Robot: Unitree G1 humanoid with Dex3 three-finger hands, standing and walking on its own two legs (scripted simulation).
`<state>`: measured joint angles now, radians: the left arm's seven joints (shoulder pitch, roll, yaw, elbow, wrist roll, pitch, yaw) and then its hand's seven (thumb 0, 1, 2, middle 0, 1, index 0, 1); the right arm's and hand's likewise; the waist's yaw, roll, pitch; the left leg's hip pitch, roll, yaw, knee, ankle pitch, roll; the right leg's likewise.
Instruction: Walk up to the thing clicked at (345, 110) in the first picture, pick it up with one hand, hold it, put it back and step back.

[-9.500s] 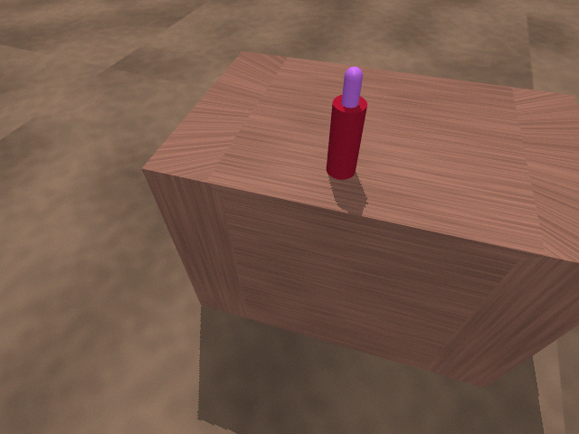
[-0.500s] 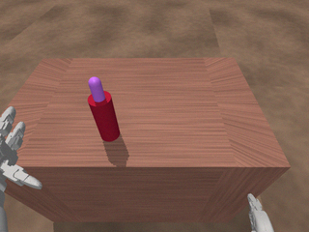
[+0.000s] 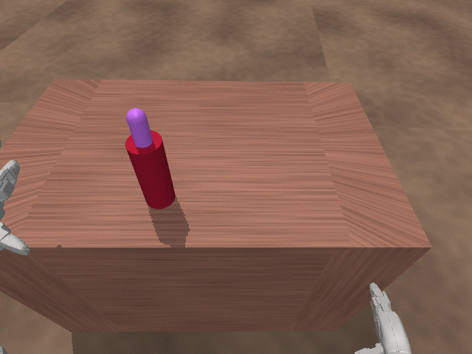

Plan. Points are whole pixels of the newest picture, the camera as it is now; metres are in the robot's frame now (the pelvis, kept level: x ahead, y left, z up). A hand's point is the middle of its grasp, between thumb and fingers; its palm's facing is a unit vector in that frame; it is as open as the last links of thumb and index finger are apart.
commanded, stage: go down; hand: left
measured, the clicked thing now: (149, 160) +0.47 +0.18 +0.05
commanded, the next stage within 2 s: approach in 1.74 s
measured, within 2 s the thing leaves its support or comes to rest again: neither
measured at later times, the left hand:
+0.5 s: hand (11, 183) +0.35 +0.35 +0.13, palm faces +0.11 -0.99 -0.01, open 17.5 cm
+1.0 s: hand (10, 175) +0.37 +0.37 +0.12, palm faces +0.12 -0.99 +0.00, open 17.6 cm
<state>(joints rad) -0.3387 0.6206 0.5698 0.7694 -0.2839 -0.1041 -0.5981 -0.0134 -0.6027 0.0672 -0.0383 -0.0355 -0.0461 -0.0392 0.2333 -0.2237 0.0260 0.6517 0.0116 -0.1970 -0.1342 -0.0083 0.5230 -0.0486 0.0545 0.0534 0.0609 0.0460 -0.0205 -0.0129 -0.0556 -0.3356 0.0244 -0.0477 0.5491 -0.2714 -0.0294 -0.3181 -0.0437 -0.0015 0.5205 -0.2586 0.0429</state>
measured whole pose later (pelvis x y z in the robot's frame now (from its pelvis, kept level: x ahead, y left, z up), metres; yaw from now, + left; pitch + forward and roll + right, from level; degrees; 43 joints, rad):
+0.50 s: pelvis +0.00 +0.01 -0.01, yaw -1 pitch +7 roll -1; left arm -0.45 0.70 0.59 0.90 -0.25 -0.15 -0.60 -0.01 -0.56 0.08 -0.04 -0.04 -0.05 -0.05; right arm 0.23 -0.22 0.03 0.66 0.01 -0.23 -0.14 -0.01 0.53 -0.05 0.05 0.05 0.06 0.05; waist -0.04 -0.02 -0.09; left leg -0.45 0.03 -0.04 0.64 -0.31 -0.02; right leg -0.42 -0.04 0.01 0.58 -0.28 0.05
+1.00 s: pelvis +0.01 +0.00 -0.02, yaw +0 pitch +11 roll -1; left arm -0.52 0.79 0.63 1.00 -0.24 -0.15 -0.65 -0.01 -0.58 0.07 -0.05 -0.05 -0.06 -0.05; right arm 0.23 -0.23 0.05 0.61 0.00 -0.23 -0.15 -0.01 0.52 -0.05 0.05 0.05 0.06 0.05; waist -0.07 -0.02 -0.11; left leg -0.56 0.03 -0.05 0.72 -0.36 -0.03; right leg -0.52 -0.03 0.00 0.66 -0.33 0.05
